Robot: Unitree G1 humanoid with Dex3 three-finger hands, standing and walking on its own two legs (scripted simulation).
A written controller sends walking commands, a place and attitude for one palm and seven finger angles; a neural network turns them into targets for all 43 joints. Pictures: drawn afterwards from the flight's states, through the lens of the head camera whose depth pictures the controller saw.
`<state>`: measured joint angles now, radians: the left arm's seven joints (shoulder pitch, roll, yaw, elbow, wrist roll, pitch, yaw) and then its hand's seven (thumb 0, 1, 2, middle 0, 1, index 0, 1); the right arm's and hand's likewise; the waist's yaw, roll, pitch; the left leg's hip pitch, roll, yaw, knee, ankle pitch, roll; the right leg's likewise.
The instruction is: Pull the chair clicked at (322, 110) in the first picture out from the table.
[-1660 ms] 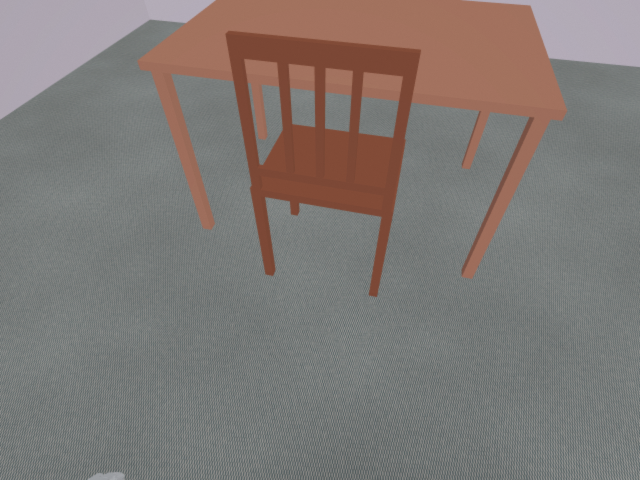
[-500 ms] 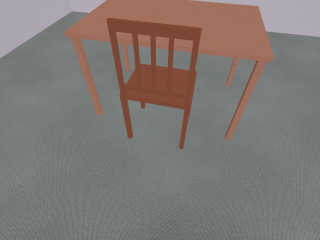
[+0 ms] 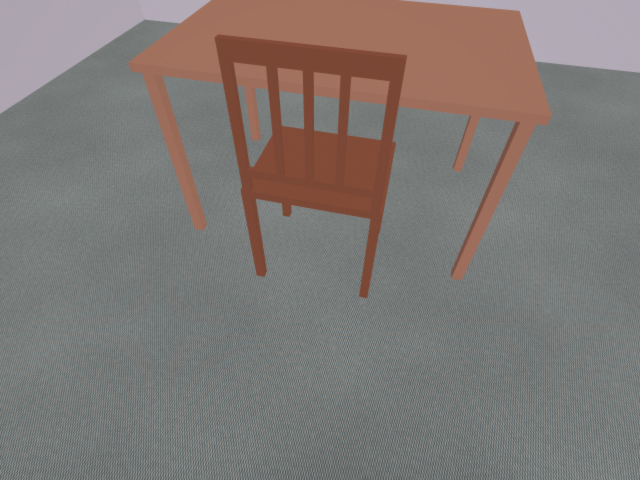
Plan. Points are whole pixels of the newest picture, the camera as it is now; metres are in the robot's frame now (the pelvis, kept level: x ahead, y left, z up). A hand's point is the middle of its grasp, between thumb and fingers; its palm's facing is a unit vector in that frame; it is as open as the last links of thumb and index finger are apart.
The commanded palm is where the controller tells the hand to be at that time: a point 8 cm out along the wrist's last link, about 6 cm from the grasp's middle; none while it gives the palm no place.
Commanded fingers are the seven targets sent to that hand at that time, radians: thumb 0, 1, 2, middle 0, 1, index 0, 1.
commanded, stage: turn to face it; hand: left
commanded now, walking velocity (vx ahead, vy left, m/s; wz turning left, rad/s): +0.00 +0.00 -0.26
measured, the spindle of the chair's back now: (309, 130) +0.93 +0.10 -0.08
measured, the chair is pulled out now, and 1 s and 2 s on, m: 0.00 0.00 0.00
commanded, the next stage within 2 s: take the last steps up to it in 0.26 s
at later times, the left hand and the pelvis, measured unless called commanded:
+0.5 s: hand out of the picture +0.06 +0.19 -0.18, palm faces -0.10 -0.97 -0.22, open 7.4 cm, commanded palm none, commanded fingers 0.00 0.90 0.90 -0.20 -0.30 -0.20 -0.30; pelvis -0.01 +0.00 -0.01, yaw -6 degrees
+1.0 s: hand out of the picture +0.13 +0.17 -0.18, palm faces -0.04 -0.98 -0.19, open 7.4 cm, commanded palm none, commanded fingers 0.00 0.90 0.90 -0.20 -0.30 -0.20 -0.30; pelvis +0.12 +0.00 -0.02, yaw -7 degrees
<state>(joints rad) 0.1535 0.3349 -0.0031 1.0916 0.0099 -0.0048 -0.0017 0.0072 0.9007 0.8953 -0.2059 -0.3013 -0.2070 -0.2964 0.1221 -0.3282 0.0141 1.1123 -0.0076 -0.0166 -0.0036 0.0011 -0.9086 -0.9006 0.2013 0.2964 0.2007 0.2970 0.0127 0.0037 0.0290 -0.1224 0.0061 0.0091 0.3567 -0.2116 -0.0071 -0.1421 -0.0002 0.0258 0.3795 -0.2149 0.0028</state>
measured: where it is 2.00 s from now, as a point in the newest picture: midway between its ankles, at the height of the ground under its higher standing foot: (325, 415)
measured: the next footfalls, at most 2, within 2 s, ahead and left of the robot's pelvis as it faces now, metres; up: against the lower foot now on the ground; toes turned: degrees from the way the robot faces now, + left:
right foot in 0.86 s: +0.10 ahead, -0.11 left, +0.00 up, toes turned -13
left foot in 1.22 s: +0.38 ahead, +0.13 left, +0.00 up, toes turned +0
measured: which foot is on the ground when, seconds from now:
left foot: down 0.00-0.86, up 0.88-1.00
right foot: down 0.00-0.74, up 0.76-0.84, down 0.86-1.00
